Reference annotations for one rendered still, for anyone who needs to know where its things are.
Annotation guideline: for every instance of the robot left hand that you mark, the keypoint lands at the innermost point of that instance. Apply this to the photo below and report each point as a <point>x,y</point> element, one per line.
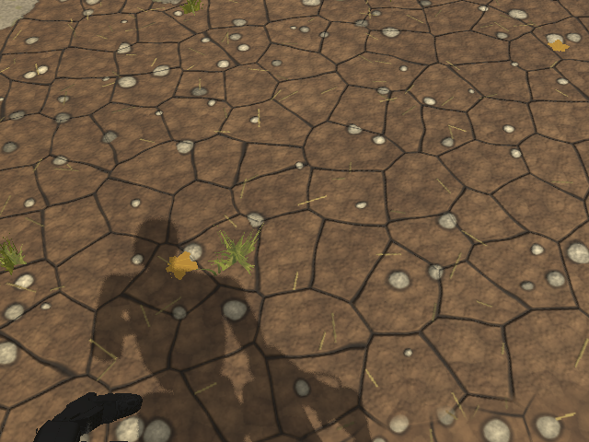
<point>87,413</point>

